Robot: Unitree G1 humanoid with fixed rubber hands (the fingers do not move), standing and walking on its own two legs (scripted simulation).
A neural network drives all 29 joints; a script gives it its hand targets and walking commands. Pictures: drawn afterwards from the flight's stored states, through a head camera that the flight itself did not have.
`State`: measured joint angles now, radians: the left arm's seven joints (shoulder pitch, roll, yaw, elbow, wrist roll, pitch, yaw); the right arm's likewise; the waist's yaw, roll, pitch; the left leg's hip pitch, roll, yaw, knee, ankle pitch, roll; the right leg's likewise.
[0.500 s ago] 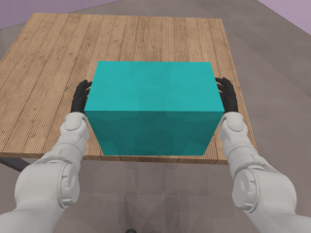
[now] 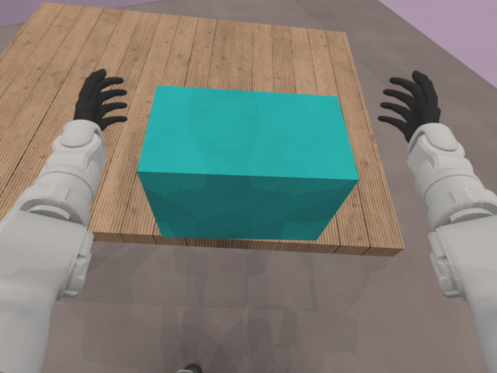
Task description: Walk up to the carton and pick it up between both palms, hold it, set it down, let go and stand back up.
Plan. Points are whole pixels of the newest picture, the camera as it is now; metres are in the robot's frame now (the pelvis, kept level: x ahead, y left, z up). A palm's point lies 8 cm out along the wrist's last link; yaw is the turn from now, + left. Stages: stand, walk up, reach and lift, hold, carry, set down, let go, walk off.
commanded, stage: set down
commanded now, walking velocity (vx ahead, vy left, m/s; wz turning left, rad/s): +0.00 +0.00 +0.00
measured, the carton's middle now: (244, 171) +0.46 +0.05 +0.00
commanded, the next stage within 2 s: none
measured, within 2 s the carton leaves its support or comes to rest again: neither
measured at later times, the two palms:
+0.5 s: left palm (123, 142) +0.44 +0.25 +0.07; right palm (365, 156) +0.47 -0.15 +0.07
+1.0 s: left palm (128, 143) +0.46 +0.25 +0.05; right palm (358, 161) +0.48 -0.15 +0.04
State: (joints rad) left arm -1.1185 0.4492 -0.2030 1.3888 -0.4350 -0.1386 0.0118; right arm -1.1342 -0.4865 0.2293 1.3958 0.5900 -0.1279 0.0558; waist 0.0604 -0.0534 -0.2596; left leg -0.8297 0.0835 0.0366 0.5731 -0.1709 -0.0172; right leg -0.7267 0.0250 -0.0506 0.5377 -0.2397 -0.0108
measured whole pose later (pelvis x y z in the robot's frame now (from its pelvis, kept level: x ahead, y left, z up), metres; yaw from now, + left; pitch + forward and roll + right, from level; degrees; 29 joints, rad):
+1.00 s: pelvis +0.03 +0.01 +0.02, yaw +0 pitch +23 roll -1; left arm -0.91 0.21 0.39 1.28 0.08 -0.41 -0.03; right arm -0.87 -0.15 -0.50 1.19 -0.24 -0.40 0.04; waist 0.08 -0.02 -0.13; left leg -0.64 0.05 0.09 0.38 -0.13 0.00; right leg -0.55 -0.01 -0.03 0.35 -0.19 0.01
